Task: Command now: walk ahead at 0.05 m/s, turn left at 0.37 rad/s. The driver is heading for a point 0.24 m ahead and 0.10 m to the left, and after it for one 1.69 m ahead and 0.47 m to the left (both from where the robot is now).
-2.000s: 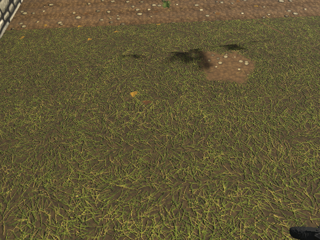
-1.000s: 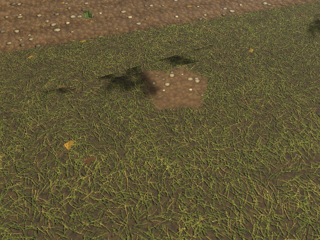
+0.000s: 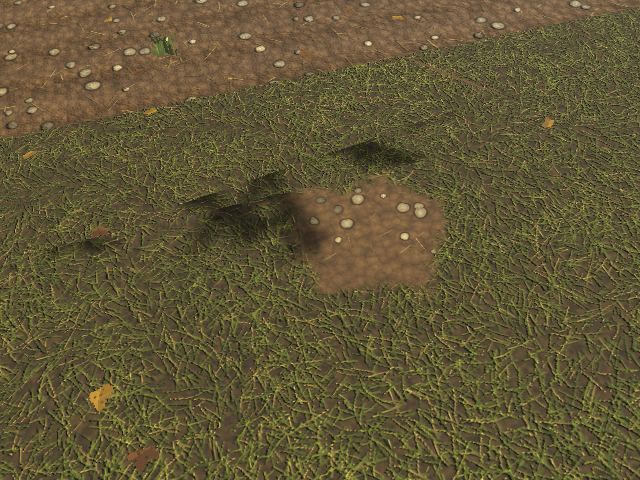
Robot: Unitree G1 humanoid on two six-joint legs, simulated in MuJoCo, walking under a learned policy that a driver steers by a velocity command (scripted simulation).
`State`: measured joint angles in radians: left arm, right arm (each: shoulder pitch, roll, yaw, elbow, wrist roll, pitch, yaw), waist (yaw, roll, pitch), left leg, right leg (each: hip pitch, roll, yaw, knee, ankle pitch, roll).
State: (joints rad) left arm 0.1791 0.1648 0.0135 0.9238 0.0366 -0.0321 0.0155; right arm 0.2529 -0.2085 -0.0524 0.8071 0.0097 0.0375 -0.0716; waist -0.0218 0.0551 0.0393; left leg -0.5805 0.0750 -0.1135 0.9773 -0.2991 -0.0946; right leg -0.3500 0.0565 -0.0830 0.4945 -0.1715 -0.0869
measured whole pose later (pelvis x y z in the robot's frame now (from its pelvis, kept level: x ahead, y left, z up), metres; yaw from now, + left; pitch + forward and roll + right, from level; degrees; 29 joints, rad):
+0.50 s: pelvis +0.03 +0.07 +0.01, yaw +17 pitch +3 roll -3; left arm 0.07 0.30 0.09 0.77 0.02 0.04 0.05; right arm 0.22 -0.27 -0.06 0.66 0.00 0.04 -0.04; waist 0.00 -0.02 0.03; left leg -0.31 -0.04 -0.09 0.50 -0.23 0.06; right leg -0.67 0.01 0.05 1.15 -0.29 0.08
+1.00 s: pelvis +0.08 +0.04 +0.01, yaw +29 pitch +2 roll +0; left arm 0.15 0.21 0.05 0.78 0.01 0.02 0.00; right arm 0.22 -0.28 -0.08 0.65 0.00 0.04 -0.03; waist 0.01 0.04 0.02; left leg -0.40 -0.02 -0.11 0.83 -0.46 -0.09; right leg -0.28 0.02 0.04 0.49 -0.25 -0.02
